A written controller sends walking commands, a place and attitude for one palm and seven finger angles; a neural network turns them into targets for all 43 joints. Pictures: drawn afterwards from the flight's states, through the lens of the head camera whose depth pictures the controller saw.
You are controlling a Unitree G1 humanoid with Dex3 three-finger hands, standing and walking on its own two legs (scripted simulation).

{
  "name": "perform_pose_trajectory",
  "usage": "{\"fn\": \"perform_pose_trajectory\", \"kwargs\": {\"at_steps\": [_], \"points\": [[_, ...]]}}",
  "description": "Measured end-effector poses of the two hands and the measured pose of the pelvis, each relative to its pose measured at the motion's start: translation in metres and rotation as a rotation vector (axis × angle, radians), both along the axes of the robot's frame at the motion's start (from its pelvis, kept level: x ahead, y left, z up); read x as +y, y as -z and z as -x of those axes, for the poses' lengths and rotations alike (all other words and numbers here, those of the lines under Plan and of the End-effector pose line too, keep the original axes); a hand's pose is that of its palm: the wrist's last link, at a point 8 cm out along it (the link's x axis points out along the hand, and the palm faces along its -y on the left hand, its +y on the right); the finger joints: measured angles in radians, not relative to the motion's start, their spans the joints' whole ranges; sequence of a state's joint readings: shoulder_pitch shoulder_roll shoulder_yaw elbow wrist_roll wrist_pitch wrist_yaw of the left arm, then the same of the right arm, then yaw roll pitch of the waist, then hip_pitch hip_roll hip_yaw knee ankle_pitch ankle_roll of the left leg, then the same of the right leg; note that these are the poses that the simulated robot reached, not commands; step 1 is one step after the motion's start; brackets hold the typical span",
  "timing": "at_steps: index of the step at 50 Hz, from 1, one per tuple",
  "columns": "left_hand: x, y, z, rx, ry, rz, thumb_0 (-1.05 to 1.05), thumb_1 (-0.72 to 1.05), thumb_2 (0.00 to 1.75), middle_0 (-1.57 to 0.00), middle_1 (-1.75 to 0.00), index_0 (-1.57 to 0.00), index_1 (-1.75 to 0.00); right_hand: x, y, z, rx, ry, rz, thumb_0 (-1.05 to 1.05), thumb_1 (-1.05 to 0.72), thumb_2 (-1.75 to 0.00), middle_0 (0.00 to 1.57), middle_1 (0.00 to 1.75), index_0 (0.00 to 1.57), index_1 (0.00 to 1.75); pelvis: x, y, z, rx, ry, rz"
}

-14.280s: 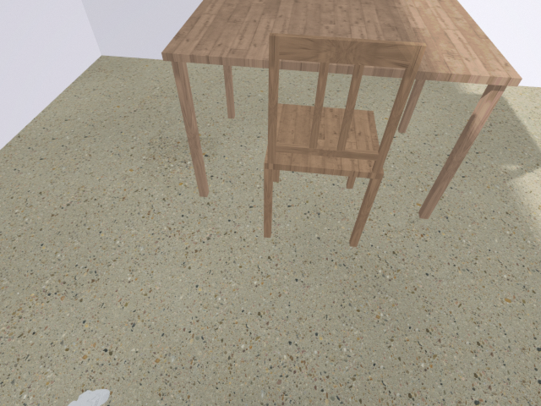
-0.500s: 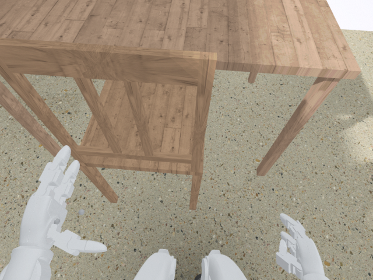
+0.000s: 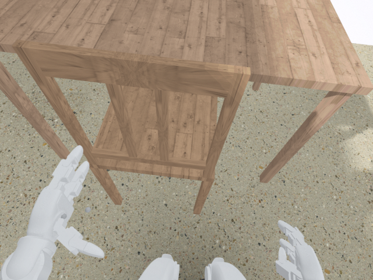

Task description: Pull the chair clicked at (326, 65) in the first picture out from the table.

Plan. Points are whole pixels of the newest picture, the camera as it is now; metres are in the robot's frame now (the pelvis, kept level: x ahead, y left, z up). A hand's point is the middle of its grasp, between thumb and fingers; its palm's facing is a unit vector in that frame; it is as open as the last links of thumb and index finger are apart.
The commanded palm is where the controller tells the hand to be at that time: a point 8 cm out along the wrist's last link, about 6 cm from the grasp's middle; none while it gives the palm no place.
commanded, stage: raise the hand toward the chair's back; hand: left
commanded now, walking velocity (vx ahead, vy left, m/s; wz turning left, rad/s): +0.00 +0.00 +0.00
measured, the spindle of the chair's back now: (125, 126) +0.46 +0.18 +0.00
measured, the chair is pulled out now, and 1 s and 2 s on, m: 0.00 0.00 0.00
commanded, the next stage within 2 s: aim the fingers beside a spindle in 0.32 s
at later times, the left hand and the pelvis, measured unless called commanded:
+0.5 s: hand (82, 211) +0.24 +0.21 +0.04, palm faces -0.01 -1.00 -0.05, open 16.9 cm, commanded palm +0.22 +0.25 +0.04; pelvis -0.01 +0.00 +0.00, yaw +0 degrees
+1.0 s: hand (119, 199) +0.27 +0.15 +0.02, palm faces -0.06 -1.00 -0.04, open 16.9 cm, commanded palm +0.25 +0.21 +0.02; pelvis -0.01 -0.03 -0.01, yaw +0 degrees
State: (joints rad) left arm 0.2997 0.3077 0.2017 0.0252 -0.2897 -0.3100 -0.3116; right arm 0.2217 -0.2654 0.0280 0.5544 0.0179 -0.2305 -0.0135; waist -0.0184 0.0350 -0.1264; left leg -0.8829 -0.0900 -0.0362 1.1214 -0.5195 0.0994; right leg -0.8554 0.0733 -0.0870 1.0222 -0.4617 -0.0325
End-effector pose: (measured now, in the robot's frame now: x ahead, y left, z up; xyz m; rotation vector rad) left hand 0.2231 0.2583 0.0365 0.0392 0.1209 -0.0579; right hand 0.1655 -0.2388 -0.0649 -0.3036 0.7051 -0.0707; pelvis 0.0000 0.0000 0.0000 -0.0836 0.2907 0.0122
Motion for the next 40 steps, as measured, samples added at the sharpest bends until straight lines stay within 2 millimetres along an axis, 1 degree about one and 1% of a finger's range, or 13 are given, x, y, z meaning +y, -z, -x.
{"fn": "perform_pose_trajectory", "kwargs": {"at_steps": [5, 9, 14, 17, 21, 24, 26, 29, 34, 37, 40], "points": [[0.007, -0.008, 0.000, -0.056, -0.031, -0.019, -0.01, -0.50, 0.30, -0.06, -0.08, -0.06, -0.08, 0.001, -0.001, 0.001, 0.011, -0.010, 0.009, 0.01, -0.90, -0.90, 0.20, 0.30, 0.20, 0.30, 0.002, 0.000, -0.001, 0.004, -0.002, 0.003], [0.011, -0.007, 0.000, -0.066, -0.044, -0.026, -0.01, -0.50, 0.30, -0.06, -0.08, -0.06, -0.08, 0.003, 0.004, 0.000, 0.021, -0.020, 0.003, 0.01, -0.90, -0.90, 0.20, 0.30, 0.20, 0.30, 0.003, 0.002, 0.000, 0.009, -0.004, 0.006], [0.007, -0.002, 0.002, -0.023, -0.015, -0.016, -0.01, -0.50, 0.30, -0.06, -0.08, -0.06, -0.08, 0.007, 0.005, -0.002, 0.014, -0.020, -0.012, 0.02, -0.90, -0.90, 0.20, 0.30, 0.20, 0.30, 0.004, 0.002, 0.000, 0.009, -0.005, 0.009], [0.004, -0.005, 0.005, -0.027, -0.007, -0.017, -0.01, -0.50, 0.30, -0.06, -0.08, -0.06, -0.08, 0.008, 0.004, -0.003, 0.006, -0.021, -0.018, 0.02, -0.90, -0.90, 0.20, 0.30, 0.20, 0.30, 0.003, 0.002, 0.001, 0.005, -0.006, 0.008], [0.006, -0.010, 0.007, -0.064, -0.030, -0.021, -0.01, -0.50, 0.30, -0.06, -0.08, -0.06, -0.08, 0.008, 0.004, -0.003, -0.001, -0.028, -0.022, 0.01, -0.90, -0.90, 0.20, 0.30, 0.20, 0.30, 0.000, 0.002, 0.003, 0.003, -0.006, 0.005], [0.007, -0.008, 0.008, -0.066, -0.045, -0.017, -0.01, -0.50, 0.30, -0.06, -0.08, -0.06, -0.08, 0.007, 0.005, -0.003, -0.004, -0.034, -0.022, 0.01, -0.90, -0.90, 0.20, 0.30, 0.20, 0.30, -0.002, 0.004, 0.005, 0.003, -0.009, 0.005], [0.003, -0.003, 0.007, -0.053, -0.040, -0.007, -0.01, -0.50, 0.30, -0.06, -0.08, -0.06, -0.08, 0.005, 0.006, -0.003, -0.007, -0.037, -0.020, 0.01, -0.90, -0.90, 0.20, 0.30, 0.20, 0.30, -0.003, 0.005, 0.007, 0.003, -0.012, 0.005], [-0.009, 0.003, 0.005, -0.040, -0.015, 0.010, -0.01, -0.50, 0.30, -0.06, -0.08, -0.06, -0.08, 0.002, 0.007, -0.002, -0.011, -0.040, -0.015, 0.01, -0.90, -0.90, 0.20, 0.30, 0.20, 0.30, -0.005, 0.007, 0.008, 0.003, -0.014, 0.005], [-0.031, 0.001, -0.001, -0.065, 0.027, 0.009, -0.01, -0.50, 0.30, -0.06, -0.08, -0.06, -0.08, -0.003, 0.008, 0.001, -0.012, -0.040, -0.014, 0.01, -0.90, -0.90, 0.20, 0.30, 0.20, 0.30, -0.009, 0.008, 0.010, 0.005, -0.010, -0.002], [-0.035, 0.003, -0.006, -0.076, 0.013, -0.006, -0.01, -0.50, 0.30, -0.06, -0.08, -0.06, -0.08, -0.007, 0.011, 0.004, -0.003, -0.036, -0.019, 0.01, -0.90, -0.90, 0.20, 0.30, 0.20, 0.30, -0.012, 0.010, 0.011, 0.010, -0.004, -0.009], [-0.034, 0.009, -0.013, -0.064, -0.016, -0.014, -0.01, -0.50, 0.30, -0.07, -0.08, -0.06, -0.08, -0.010, 0.016, 0.006, 0.011, -0.032, -0.025, 0.01, -0.90, -0.90, 0.20, 0.30, 0.20, 0.30, -0.016, 0.012, 0.012, 0.017, -0.001, -0.015]]}}
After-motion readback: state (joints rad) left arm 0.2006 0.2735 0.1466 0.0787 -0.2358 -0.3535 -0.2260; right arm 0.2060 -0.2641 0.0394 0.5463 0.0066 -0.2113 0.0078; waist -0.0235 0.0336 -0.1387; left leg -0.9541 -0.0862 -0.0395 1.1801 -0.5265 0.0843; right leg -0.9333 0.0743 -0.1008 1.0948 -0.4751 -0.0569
